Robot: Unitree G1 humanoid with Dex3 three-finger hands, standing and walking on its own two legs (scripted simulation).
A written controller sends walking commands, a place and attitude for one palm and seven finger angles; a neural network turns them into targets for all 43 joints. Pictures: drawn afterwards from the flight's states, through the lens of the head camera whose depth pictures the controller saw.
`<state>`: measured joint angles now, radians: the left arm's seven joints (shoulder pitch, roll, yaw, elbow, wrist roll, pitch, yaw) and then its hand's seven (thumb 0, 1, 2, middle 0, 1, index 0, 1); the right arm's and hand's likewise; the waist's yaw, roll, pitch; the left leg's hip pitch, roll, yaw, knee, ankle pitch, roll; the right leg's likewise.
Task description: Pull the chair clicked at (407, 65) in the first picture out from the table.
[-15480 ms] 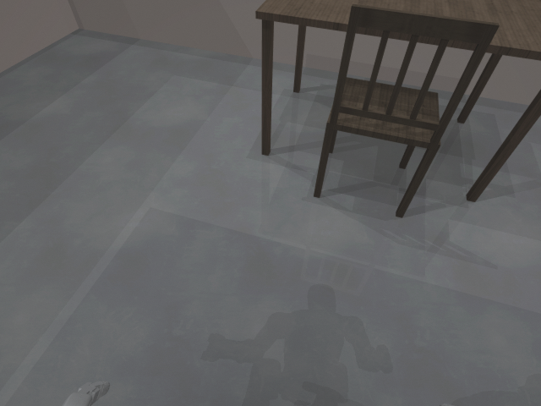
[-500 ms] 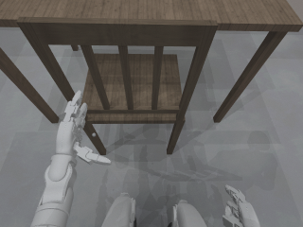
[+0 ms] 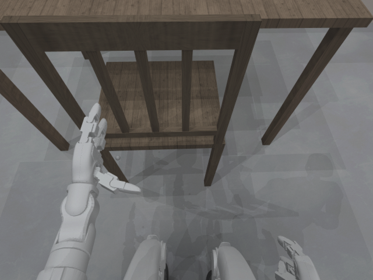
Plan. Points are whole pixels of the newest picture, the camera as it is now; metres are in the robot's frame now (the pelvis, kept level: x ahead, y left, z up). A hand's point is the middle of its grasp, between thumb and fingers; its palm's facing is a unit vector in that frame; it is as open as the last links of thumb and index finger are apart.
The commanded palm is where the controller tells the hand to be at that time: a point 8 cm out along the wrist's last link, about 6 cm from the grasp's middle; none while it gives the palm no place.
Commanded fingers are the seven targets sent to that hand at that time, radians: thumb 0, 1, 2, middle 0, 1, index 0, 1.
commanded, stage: aim the fingers beside a spindle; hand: left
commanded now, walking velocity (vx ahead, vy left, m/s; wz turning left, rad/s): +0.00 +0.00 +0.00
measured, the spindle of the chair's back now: (149, 98) +0.52 +0.10 +0.02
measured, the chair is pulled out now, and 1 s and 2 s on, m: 0.00 0.00 0.00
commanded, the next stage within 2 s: none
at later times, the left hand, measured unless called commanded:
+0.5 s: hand (118, 157) +0.37 +0.16 +0.01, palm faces +0.06 -1.00 -0.06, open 16.9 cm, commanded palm +0.34 +0.21 +0.02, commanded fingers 0.00 -0.50 0.30 -0.06 -0.08 -0.06 -0.08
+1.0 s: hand (112, 160) +0.35 +0.16 +0.03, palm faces +0.06 -1.00 -0.07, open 16.9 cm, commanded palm +0.33 +0.20 +0.02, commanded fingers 0.00 -0.50 0.30 -0.06 -0.08 -0.06 -0.08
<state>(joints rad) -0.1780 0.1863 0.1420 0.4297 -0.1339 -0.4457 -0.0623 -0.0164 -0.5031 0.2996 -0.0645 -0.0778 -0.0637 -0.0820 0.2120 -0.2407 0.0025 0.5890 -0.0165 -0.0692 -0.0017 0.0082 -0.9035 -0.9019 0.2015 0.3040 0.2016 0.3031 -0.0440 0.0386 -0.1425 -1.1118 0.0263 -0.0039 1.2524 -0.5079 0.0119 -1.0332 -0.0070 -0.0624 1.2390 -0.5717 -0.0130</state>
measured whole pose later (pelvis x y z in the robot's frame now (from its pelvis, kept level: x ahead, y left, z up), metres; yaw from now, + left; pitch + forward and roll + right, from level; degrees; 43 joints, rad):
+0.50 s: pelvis +0.00 -0.01 +0.00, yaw +0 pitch +22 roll -2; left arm -0.23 0.21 0.18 0.53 -0.13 -0.44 -0.07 -0.02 -0.50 0.30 -0.06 -0.08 -0.06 -0.08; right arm 0.21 -0.25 0.01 0.58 -0.01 -0.05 0.00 0.01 -0.90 -0.90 0.20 0.30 0.20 0.30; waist -0.05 0.04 -0.14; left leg -1.14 0.03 -0.01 1.27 -0.51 0.00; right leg -1.06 0.00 -0.07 1.26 -0.57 -0.02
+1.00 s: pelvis +0.00 +0.00 +0.00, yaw +0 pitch +21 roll -2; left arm -0.16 0.20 0.14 0.43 -0.14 -0.47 -0.07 -0.02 -0.50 0.30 -0.06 -0.08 -0.06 -0.08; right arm 0.21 -0.24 0.01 0.58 -0.01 -0.06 0.00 0.01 -0.90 -0.90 0.20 0.30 0.20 0.30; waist -0.03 0.04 -0.15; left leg -1.11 0.03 -0.01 1.26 -0.51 0.01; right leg -1.03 -0.01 -0.07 1.24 -0.57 -0.02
